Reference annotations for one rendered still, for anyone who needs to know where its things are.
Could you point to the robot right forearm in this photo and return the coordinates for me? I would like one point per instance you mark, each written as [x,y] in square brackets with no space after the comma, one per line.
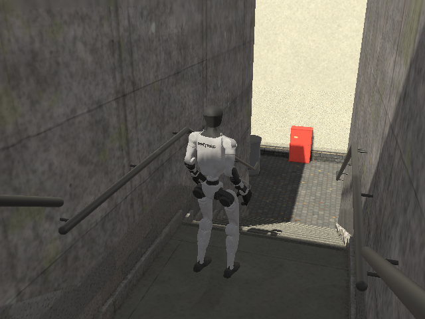
[238,183]

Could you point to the left robot thigh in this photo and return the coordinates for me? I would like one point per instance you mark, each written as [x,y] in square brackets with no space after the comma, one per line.
[206,206]

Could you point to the robot thigh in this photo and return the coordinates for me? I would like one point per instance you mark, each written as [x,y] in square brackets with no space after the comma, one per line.
[206,206]
[230,202]

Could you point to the robot left upper arm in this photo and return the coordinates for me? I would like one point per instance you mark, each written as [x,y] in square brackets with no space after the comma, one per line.
[191,148]

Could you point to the left robot hand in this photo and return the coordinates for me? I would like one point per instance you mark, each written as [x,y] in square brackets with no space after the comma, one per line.
[201,177]

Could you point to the robot right upper arm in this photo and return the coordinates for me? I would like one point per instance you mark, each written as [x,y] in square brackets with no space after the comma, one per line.
[230,150]

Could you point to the right robot thigh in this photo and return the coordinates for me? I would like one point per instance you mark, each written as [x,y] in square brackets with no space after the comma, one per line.
[230,202]

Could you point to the robot left forearm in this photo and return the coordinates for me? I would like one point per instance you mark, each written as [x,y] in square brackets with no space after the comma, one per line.
[193,169]

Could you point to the right robot hand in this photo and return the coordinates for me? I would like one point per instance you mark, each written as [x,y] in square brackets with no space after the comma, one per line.
[246,197]

